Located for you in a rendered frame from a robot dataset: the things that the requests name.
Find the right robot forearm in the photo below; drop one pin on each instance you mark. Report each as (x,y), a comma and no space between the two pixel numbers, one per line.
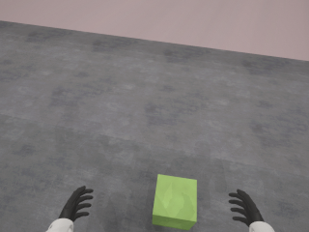
(260,226)

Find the robot left hand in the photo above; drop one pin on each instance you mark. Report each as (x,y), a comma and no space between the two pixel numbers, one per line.
(72,206)

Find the left robot forearm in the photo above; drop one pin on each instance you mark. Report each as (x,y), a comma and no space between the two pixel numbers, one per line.
(61,225)

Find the carton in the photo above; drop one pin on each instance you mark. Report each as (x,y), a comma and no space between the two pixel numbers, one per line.
(175,202)

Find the robot right hand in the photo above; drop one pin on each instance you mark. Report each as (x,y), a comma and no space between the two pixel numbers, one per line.
(251,212)

